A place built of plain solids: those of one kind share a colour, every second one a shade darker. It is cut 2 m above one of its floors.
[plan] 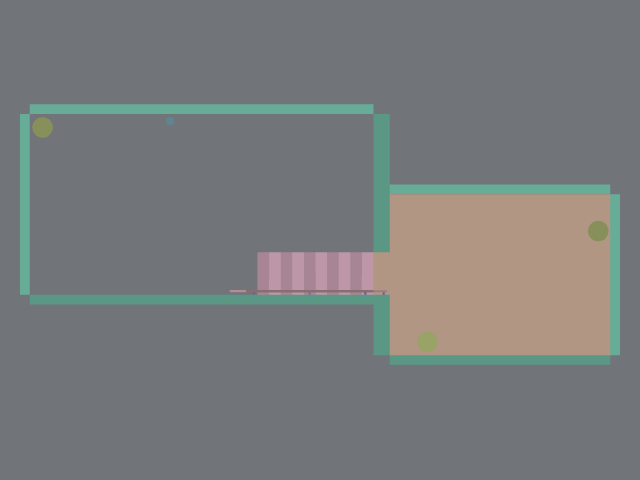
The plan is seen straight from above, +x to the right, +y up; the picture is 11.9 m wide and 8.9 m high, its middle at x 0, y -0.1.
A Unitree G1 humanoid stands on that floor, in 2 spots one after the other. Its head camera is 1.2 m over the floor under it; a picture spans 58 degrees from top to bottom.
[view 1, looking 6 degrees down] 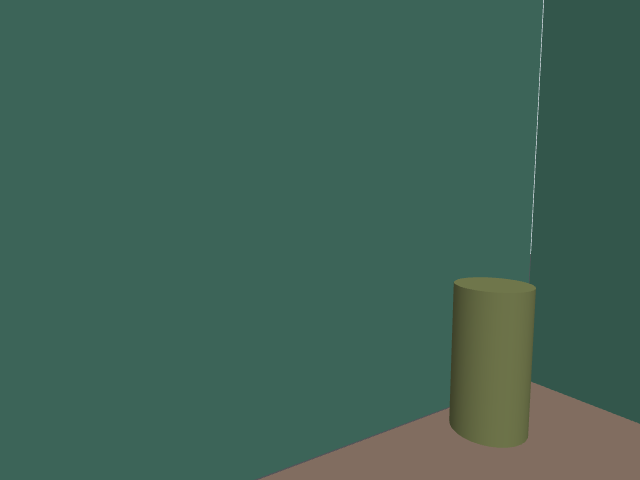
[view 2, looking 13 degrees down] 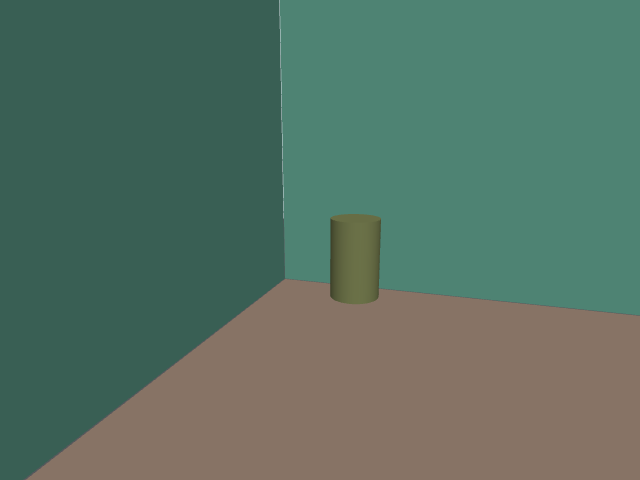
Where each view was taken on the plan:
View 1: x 3.86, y -0.64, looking -122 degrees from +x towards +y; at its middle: wall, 1.89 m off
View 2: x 1.99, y -0.68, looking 18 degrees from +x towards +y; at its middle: wall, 3.66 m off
